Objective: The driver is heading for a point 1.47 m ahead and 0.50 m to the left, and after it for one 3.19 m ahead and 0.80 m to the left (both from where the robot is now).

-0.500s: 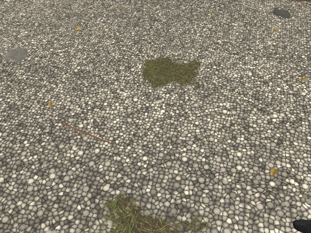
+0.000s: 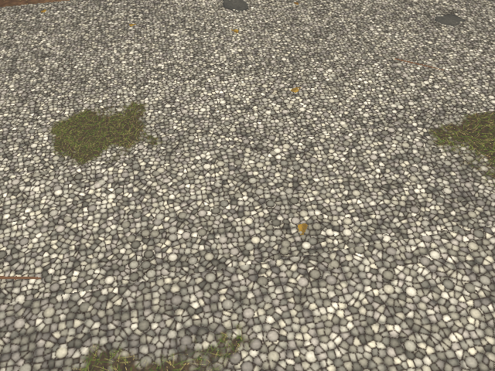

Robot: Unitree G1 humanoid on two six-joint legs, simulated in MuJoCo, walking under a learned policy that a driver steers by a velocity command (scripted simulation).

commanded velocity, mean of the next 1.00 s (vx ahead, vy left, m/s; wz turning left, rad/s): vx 0.12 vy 0.00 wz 0.41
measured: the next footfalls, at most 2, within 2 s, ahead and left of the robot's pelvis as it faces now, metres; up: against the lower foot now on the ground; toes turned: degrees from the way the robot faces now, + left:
right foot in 0.28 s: -0.05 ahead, -0.15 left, +0.00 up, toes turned -6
right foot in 0.96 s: +0.05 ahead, -0.10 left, +0.00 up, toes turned +30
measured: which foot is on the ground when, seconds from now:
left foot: down 0.00-0.96, up 0.98-1.00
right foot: up 0.00-0.26, down 0.28-0.56, up 0.58-0.94, down 0.96-1.00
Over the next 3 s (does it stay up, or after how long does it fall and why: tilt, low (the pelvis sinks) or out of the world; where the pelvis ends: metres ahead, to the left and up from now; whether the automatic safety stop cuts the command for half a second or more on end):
stays up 1.25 0.72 -0.34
